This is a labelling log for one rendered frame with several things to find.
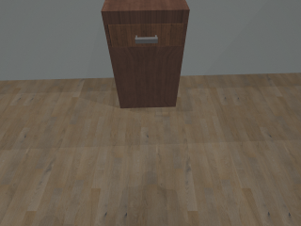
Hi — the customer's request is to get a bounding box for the cabinet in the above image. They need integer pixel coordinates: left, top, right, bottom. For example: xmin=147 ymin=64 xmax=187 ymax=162
xmin=101 ymin=0 xmax=190 ymax=108

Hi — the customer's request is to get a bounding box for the drawer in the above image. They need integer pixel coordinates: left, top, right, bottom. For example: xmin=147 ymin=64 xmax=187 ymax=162
xmin=108 ymin=23 xmax=183 ymax=47

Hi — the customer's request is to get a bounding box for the handle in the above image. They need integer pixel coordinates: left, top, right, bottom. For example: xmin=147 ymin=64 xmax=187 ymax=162
xmin=135 ymin=35 xmax=158 ymax=44

